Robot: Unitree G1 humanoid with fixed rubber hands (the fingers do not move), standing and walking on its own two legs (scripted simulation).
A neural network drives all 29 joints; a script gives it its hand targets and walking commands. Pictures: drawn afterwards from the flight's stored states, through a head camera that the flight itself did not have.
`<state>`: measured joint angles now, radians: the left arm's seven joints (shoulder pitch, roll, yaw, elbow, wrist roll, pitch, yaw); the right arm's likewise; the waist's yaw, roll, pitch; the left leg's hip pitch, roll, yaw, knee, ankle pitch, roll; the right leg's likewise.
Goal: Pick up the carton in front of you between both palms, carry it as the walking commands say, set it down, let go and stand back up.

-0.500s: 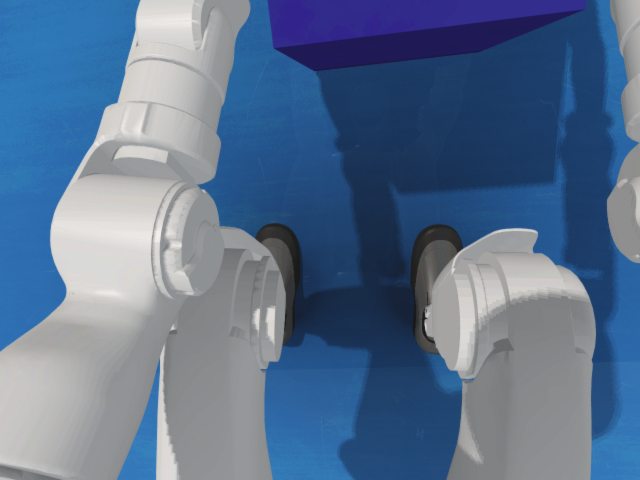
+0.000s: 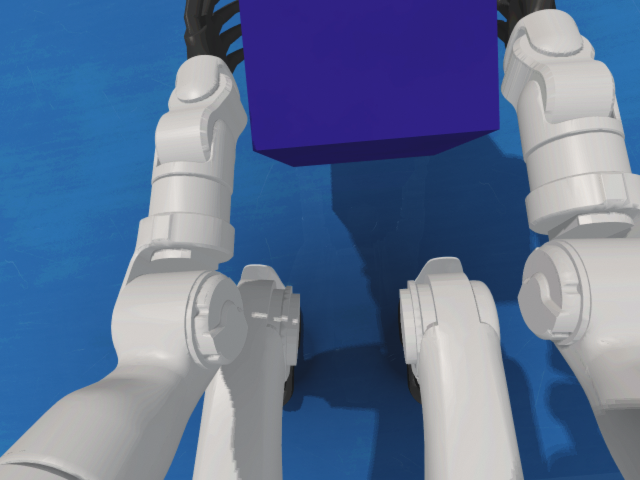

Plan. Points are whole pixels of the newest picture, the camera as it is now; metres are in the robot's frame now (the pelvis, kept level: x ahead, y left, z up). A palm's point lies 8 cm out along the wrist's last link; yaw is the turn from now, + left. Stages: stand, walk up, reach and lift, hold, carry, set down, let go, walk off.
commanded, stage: reach and lift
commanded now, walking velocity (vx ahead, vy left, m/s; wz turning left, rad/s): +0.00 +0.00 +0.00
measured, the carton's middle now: (361, 65) +0.55 -0.05 -0.17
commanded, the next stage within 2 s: none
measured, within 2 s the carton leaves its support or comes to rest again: neither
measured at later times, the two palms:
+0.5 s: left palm (107, 36) +0.50 +0.11 +0.06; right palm out of the picture +0.50 -0.19 +0.06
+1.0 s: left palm out of the picture +0.45 +0.13 +0.22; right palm out of the picture +0.44 -0.17 +0.22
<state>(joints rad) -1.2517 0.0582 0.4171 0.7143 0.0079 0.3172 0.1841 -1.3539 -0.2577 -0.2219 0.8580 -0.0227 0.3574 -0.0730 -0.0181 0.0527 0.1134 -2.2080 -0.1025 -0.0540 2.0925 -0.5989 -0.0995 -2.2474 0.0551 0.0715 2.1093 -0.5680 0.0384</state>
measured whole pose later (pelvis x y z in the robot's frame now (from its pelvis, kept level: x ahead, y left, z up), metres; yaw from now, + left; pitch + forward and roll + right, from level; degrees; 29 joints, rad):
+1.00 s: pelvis +0.04 +0.00 +0.25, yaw -3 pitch +31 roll +1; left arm -0.66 -0.14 0.45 0.56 0.23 0.38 0.05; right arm -0.70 0.07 -0.40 0.62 -0.25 0.40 -0.01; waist 0.00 0.02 -0.23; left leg -1.33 -0.05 -0.07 1.24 -0.45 -0.04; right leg -1.35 0.04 0.07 1.24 -0.42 0.02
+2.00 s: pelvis +0.08 +0.01 +0.38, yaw -3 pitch -4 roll +0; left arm -0.35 -0.18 0.32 0.38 0.31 0.60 -0.03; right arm -0.34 0.17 -0.32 0.37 -0.31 0.62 0.01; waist 0.00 0.01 0.03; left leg -0.18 -0.02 -0.09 0.47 -0.22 -0.01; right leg -0.19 0.01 0.07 0.46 -0.20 0.01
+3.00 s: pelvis +0.09 +0.01 +0.38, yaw -2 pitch -4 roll +0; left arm -0.25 -0.15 0.20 0.20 0.26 0.78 0.00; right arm -0.24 0.15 -0.21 0.19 -0.25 0.79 0.00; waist -0.01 0.00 -0.06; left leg -0.18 -0.01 -0.08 0.51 -0.38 -0.02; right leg -0.17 0.01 0.05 0.46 -0.31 0.02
